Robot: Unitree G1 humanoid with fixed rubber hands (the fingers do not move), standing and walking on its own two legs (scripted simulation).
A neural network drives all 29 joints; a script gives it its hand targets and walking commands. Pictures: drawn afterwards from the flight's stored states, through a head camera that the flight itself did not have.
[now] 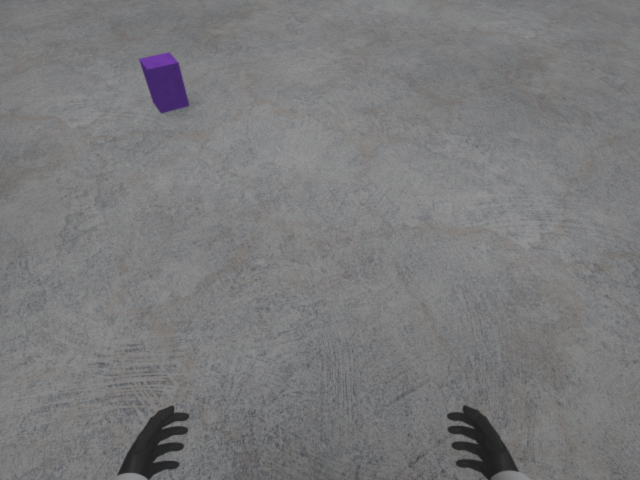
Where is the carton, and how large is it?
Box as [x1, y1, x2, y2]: [139, 53, 188, 112]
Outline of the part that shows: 169,53 139,59 153,102 160,112 188,105 178,63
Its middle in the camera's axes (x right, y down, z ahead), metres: -0.91 -0.90 +2.22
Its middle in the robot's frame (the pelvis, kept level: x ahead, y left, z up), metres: +2.20 +0.88 -0.62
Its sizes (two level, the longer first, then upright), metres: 0.171 0.151 0.259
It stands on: the floor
